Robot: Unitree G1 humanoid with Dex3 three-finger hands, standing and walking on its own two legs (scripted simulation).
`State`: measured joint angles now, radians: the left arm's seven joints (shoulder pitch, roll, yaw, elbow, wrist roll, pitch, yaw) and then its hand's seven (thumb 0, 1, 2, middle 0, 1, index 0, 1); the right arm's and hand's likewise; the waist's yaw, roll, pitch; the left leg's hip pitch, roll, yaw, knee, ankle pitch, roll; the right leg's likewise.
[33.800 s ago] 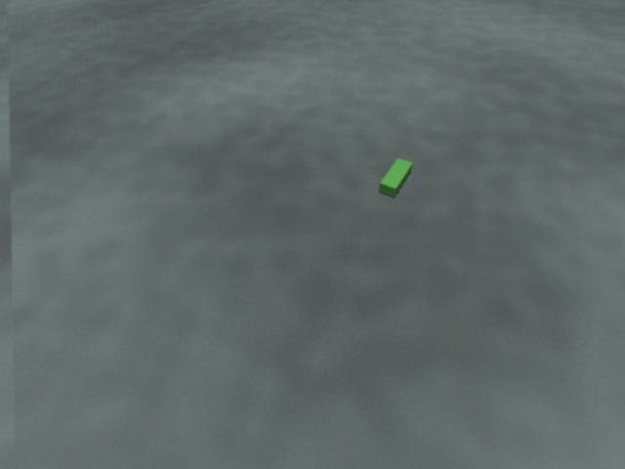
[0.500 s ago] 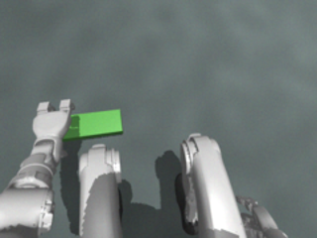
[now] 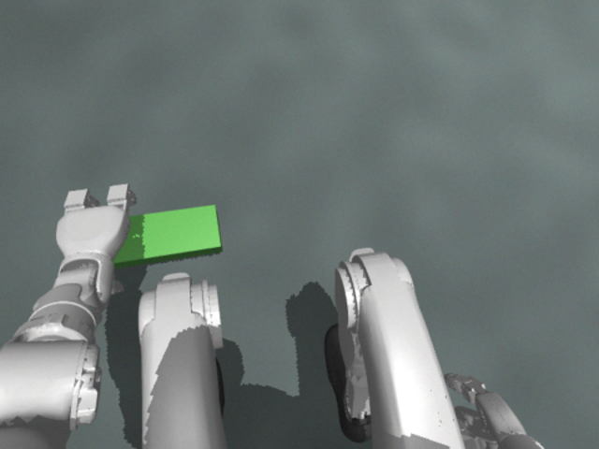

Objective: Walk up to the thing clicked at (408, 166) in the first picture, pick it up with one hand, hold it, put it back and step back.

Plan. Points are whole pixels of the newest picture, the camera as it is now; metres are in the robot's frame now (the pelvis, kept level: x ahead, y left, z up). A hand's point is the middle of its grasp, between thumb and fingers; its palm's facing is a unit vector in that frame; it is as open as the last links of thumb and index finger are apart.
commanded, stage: approach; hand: left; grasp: from above
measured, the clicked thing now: (158, 237) +0.43 +0.21 -0.31
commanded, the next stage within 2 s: rest palm in 0.94 s
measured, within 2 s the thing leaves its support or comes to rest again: neither
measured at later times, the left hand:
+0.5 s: hand (155, 209) +0.45 +0.19 -0.19, palm faces -0.39 -0.04 -0.92, open 14.0 cm
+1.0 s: hand (137, 237) +0.41 +0.21 -0.20, palm faces -0.40 -0.06 -0.92, open 13.9 cm
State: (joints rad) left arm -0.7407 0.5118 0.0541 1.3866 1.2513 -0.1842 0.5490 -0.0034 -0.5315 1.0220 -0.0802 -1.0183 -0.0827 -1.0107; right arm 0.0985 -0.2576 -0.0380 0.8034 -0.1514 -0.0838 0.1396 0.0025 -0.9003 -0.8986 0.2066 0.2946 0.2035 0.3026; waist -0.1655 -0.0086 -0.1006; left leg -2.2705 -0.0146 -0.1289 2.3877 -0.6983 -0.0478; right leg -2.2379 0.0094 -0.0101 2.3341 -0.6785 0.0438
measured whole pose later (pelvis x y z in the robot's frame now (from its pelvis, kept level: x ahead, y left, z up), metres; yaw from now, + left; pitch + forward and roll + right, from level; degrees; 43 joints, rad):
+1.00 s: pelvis +0.00 +0.00 -0.01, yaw +0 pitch +33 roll -5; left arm -0.81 0.49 0.05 1.47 1.29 -0.20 0.65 0.00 -0.51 1.00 -0.09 -1.07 -0.10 -1.05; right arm 0.11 -0.27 -0.03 0.83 -0.20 -0.12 0.22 0.00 -0.91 -0.90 0.21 0.29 0.20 0.30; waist -0.21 -0.01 -0.08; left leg -2.29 -0.02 -0.14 2.42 -0.70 -0.06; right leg -2.26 0.01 -0.02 2.37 -0.68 0.04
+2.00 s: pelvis +0.00 +0.01 -0.04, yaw -6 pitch +28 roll -10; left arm -0.93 0.68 0.08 1.79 1.29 -0.23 0.77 0.00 -0.47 0.96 -0.08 -1.04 -0.09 -1.02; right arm 0.08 -0.29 0.14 0.86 -0.34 -0.27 0.38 0.00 -0.90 -0.90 0.20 0.29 0.20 0.30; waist -0.31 -0.05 0.06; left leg -2.33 -0.02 -0.23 2.56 -0.74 -0.05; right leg -2.26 0.05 -0.09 2.42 -0.67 0.07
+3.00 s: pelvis -0.01 +0.02 -0.03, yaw -8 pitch +26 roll -14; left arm -0.98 0.75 -0.01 1.82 1.22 -0.16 0.78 0.00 -0.38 0.85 -0.15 -1.04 -0.18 -1.00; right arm 0.05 -0.35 0.19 0.81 -0.28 -0.40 0.43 0.00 -0.90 -0.90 0.20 0.29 0.20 0.30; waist -0.34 -0.10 0.13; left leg -2.29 -0.02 -0.28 2.54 -0.72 -0.04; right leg -2.20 0.05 -0.13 2.35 -0.64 0.08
